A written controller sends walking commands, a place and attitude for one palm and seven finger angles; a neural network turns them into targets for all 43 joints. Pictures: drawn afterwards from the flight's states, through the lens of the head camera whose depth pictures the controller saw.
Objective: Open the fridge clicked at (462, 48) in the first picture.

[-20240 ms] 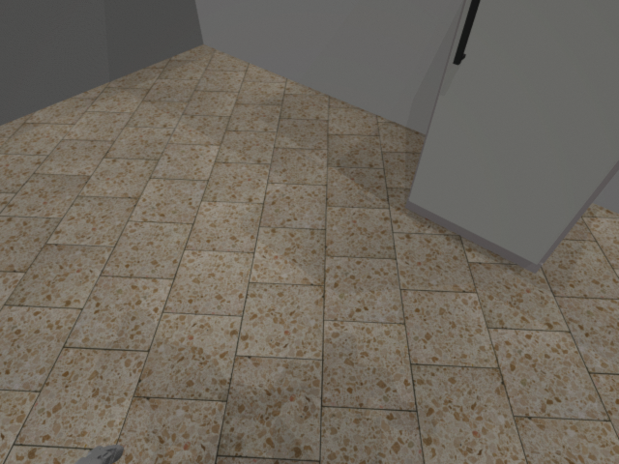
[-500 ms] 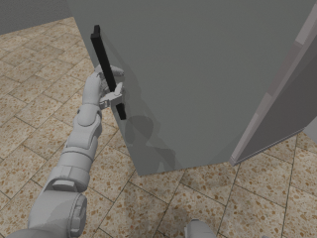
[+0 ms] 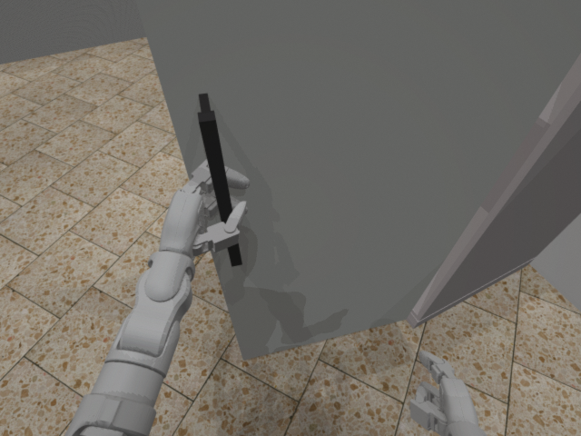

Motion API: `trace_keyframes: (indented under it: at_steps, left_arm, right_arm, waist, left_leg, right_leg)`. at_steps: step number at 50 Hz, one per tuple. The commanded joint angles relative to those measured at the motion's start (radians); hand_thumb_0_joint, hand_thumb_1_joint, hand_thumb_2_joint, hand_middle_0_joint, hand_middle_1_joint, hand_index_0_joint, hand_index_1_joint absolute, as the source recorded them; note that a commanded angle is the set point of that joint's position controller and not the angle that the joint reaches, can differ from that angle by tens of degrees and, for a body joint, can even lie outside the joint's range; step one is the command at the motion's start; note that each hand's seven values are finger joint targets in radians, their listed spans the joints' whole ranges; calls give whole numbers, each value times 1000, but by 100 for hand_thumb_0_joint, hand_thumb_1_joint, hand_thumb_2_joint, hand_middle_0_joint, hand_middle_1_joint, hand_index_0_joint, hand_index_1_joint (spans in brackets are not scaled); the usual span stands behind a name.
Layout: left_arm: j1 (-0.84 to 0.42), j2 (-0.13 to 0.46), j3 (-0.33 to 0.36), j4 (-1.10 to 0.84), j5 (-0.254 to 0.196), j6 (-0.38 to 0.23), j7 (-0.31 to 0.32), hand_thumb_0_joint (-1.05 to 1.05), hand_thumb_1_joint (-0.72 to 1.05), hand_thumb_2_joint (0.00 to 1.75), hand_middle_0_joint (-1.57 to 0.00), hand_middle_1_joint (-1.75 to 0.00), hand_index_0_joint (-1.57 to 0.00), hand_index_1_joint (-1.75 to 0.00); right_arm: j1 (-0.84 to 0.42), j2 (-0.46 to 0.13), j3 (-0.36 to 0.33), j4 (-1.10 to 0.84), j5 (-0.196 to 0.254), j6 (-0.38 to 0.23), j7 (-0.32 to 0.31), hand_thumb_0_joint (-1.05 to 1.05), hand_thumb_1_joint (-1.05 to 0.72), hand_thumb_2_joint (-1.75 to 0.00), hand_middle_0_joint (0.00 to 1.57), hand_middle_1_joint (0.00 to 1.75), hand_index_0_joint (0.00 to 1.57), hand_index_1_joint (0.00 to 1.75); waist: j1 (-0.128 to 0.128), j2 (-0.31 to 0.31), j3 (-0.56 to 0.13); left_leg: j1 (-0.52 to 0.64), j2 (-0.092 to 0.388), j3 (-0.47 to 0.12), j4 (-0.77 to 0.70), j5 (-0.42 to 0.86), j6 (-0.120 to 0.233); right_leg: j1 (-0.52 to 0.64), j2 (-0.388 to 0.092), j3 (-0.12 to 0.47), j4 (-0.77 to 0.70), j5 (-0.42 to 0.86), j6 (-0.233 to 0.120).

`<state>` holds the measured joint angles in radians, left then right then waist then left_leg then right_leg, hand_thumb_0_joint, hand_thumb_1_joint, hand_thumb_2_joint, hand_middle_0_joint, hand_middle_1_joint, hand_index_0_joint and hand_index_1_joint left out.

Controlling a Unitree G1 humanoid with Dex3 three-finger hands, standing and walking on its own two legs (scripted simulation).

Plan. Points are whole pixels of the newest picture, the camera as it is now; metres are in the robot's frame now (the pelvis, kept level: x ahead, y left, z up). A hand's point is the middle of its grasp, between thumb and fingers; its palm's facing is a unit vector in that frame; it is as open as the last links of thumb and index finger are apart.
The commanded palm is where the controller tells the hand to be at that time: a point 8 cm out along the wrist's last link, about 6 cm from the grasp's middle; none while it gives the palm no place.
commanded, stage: stop walking and hold the door back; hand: left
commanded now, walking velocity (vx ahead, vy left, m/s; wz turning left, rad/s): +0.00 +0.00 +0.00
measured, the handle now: (223, 195) +0.40 +0.12 +0.11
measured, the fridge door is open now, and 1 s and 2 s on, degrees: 77 74 74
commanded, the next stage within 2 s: loosen the grip on the handle in 0.08 s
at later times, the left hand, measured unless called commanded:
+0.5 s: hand (230, 219) +0.36 +0.10 +0.11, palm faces -0.04 -0.99 -0.15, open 11.1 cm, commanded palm +0.34 +0.16 +0.11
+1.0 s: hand (204, 227) +0.36 +0.14 +0.09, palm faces -0.04 -0.99 -0.16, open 14.6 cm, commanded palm +0.34 +0.19 +0.10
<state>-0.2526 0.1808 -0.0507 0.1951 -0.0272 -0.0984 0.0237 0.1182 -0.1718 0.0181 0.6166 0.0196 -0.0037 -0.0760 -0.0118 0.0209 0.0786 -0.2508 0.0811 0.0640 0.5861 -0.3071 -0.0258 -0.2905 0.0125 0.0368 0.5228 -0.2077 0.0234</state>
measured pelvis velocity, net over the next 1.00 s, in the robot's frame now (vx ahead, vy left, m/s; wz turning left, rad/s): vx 0.01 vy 0.00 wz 0.05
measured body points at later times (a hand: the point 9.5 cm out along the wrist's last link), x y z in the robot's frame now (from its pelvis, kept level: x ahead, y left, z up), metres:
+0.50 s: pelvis -0.01 -0.01 -0.01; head -0.01 -0.02 +0.44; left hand +0.36 +0.16 +0.12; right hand +0.11 -0.27 -0.10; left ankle +0.00 +0.13 -0.73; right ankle +0.05 -0.13 -0.73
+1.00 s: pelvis +0.01 +0.00 -0.01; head +0.03 -0.01 +0.44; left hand +0.36 +0.20 +0.10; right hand +0.18 -0.24 -0.10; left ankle +0.00 +0.13 -0.73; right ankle +0.05 -0.13 -0.73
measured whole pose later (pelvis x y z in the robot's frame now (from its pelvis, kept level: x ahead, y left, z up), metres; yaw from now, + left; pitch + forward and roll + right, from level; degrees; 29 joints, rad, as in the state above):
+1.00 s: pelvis +0.01 +0.00 -0.01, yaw +3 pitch +3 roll +1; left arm -0.30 0.22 0.05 0.43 -0.07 -0.22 -0.11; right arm 0.25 -0.23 0.01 0.61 0.03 -0.13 -0.03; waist -0.02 0.00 -0.04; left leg -0.37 0.03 0.03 0.65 -0.34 -0.02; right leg -0.43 -0.04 0.01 0.67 -0.30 0.02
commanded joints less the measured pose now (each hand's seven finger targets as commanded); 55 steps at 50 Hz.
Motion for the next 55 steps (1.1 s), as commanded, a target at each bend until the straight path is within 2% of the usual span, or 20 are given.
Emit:
trace_keyframes:
  at_steps: [1,5,8,9,10,11,12,13,15,17,18,21,25,29,31,40,43,48,50,55]
  left_arm:
    - [-324,152,127,-165,-14,-40,51,0,90,90,-45,-140,-45,-140]
    - [-308,184,159,-124,-18,-31,56,0,90,90,-45,-140,-45,-140]
    - [-296,154,126,-90,-23,-22,53,0,90,90,-45,-140,-45,-140]
    - [-983,519,365,-356,102,-79,22,0,90,90,-45,-140,-45,-140]
    - [-669,202,193,278,80,20,-44,0,78,84,-45,-140,-45,-140]
    - [-478,88,188,136,-21,24,-74,0,66,78,-45,-140,-45,-140]
    - [-494,84,179,70,-61,-5,-97,0,54,73,-45,-140,-45,-140]
    - [-420,142,227,133,-73,-11,-93,0,42,67,-45,-140,-45,-140]
    - [-490,70,139,120,-72,-67,-87,0,17,55,-45,-140,-45,-140]
    - [-512,50,99,145,-59,-145,-79,0,-7,43,-45,-140,-45,-140]
    - [-500,87,128,156,-54,-178,-72,0,-19,37,-45,-140,-45,-140]
    - [-480,98,95,134,-32,-240,-77,0,-55,20,-42,-137,-42,-137]
    - [-509,163,111,140,-19,-232,-72,0,-55,20,-37,-130,-37,-130]
    - [-504,194,151,130,-41,-200,-74,0,-55,20,-32,-123,-32,-123]
    - [-483,178,156,103,-65,-199,-82,0,-55,20,-29,-120,-29,-120]
    - [-364,144,148,15,-52,-181,-87,0,-55,20,-25,-115,-25,-115]
    - [-422,162,144,48,-40,-182,-94,0,-55,20,-25,-115,-25,-115]
    - [-422,209,188,-24,-58,-205,-132,0,-55,20,-25,-115,-25,-115]
    - [-401,150,128,-62,-66,-205,-155,0,-55,20,-25,-115,-25,-115]
    - [-335,138,114,-52,-81,-177,-184,0,-55,20,-25,-115,-25,-115]
  right_arm:
    - [-39,-135,-48,-119,1,-21,-26,0,-90,-90,20,30,20,30]
    - [-48,-138,-43,-118,0,-4,-34,0,-90,-90,20,30,20,30]
    - [-55,-138,-37,-119,3,5,-37,0,-90,-90,20,30,20,30]
    - [-5,-120,-102,-159,-27,-43,-10,0,-90,-90,20,30,20,30]
    - [-20,-158,-58,-112,2,-116,21,0,-90,-90,20,30,20,30]
    - [49,-172,-75,-112,32,-128,26,0,-90,-90,20,30,20,30]
    - [53,-178,-59,-123,26,-131,28,0,-90,-90,20,30,20,30]
    - [52,-172,-55,-117,22,-132,30,0,-90,-90,20,30,20,30]
    - [41,-181,-48,-136,16,-151,39,0,-90,-90,20,30,20,30]
    - [45,-186,-52,-147,19,-177,47,0,-90,-90,20,30,20,30]
    - [43,-192,-58,-151,19,-184,47,0,-90,-90,20,30,20,30]
    - [49,-195,-57,-164,24,-207,50,0,-90,-90,20,30,20,30]
    - [79,-205,-59,-149,29,-214,41,0,-90,-90,20,30,20,30]
    - [102,-213,-61,-122,27,-214,29,0,-90,-90,20,30,20,30]
    - [111,-210,-63,-116,24,-214,29,0,-90,-90,20,30,20,30]
    - [120,-200,-66,-135,11,-192,44,0,-90,-90,20,30,20,30]
    - [121,-204,-60,-128,7,-178,37,0,-90,-90,20,30,20,30]
    - [100,-203,-60,-150,9,-163,28,0,-90,-90,20,30,20,30]
    - [94,-192,-56,-159,14,-167,30,0,-90,-90,20,30,20,30]
    - [97,-200,-53,-161,18,-162,29,0,-90,-90,20,30,20,30]
  waist:
    - [9,-32,-344]
    - [15,-63,-330]
    - [14,-74,-300]
    - [35,-354,-195]
    - [-59,-261,-487]
    - [-8,-75,-489]
    - [6,139,-533]
    - [29,228,-477]
    - [-8,-12,-337]
    - [-12,-125,-264]
    - [-2,-155,-252]
    - [9,-136,-273]
    - [0,-133,-256]
    - [-10,-123,-294]
    - [-4,-124,-322]
    - [13,-95,-402]
    - [-16,-123,-340]
    - [6,-42,-409]
    - [0,2,-414]
    - [-5,-42,-361]
  left_leg:
    - [131,43,-33,-57,291,25]
    - [122,34,-37,-82,253,32]
    - [113,22,-38,-104,205,32]
    - [25,8,12,-50,179,47]
    - [92,-92,-22,-231,397,55]
    - [134,-65,-29,-139,440,21]
    - [218,-71,-16,-101,411,2]
    - [216,-75,-14,-97,340,-10]
    - [49,-72,-21,-112,100,11]
    - [-44,-72,-19,-116,-50,26]
    - [-59,-72,-17,-112,-78,32]
    - [-77,-83,4,-97,-90,44]
    - [-99,-91,9,-84,-92,53]
    - [-77,-94,4,-72,-5,52]
    - [-71,-99,5,-62,42,52]
    - [-39,-99,-5,-33,192,47]
    - [-64,-95,-13,-20,163,48]
    - [-33,-95,-18,-3,186,45]
    - [-10,-89,-26,3,222,40]
    - [-31,-81,-49,3,215,36]
  right_leg:
    - [94,-86,37,-76,280,-23]
    - [101,-91,37,-105,223,-22]
    - [84,-93,41,-135,142,-22]
    - [148,-78,59,-186,344,-5]
    - [206,8,-69,36,438,-68]
    - [96,-2,-118,58,339,-56]
    - [54,-13,-95,33,257,-50]
    - [44,-24,-97,22,191,-57]
    - [-1,-18,-88,-13,33,-48]
    - [-53,-17,-69,-26,-125,-42]
    - [-53,-23,-61,-32,-165,-40]
    - [-46,-22,-30,-34,-208,-41]
    - [-42,-27,-4,-57,-235,-32]
    - [-10,-25,-12,-50,-124,-29]
    - [14,-25,-13,-40,-50,-26]
    - [47,-17,-51,42,185,-29]
    - [0,-16,-56,43,156,-26]
    - [22,-16,-54,68,170,-36]
    - [-1,-12,-65,86,193,-41]
    - [-37,-8,-83,93,166,-40]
